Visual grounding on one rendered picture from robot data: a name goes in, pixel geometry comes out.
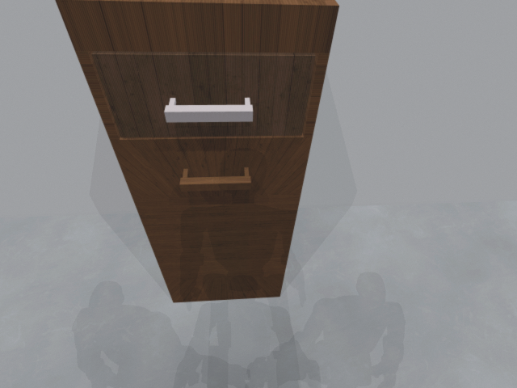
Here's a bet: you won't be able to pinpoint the drawer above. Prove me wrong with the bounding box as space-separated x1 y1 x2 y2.
91 51 316 137

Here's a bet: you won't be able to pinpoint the handle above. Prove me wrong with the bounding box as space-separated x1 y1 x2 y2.
164 98 253 123
179 176 251 192

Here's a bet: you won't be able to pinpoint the cabinet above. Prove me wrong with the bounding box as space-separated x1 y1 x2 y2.
55 0 339 302

